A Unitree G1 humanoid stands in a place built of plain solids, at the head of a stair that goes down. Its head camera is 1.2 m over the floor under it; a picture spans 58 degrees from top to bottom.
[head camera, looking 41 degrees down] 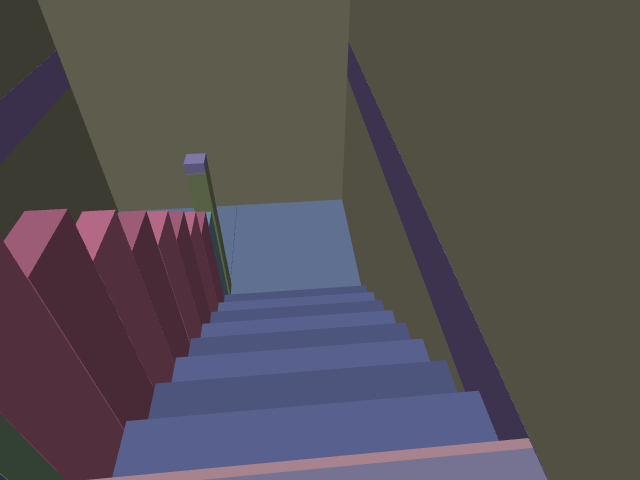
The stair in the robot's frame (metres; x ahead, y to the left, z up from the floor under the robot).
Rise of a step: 0.19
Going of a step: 0.25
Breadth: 1.20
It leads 5 degrees to the left of straight ahead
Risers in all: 9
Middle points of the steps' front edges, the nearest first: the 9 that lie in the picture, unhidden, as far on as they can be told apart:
0.49 0.02 0.00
0.74 0.04 -0.19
0.99 0.07 -0.38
1.24 0.09 -0.57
1.50 0.11 -0.76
1.75 0.13 -0.96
2.00 0.16 -1.15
2.25 0.18 -1.34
2.50 0.20 -1.53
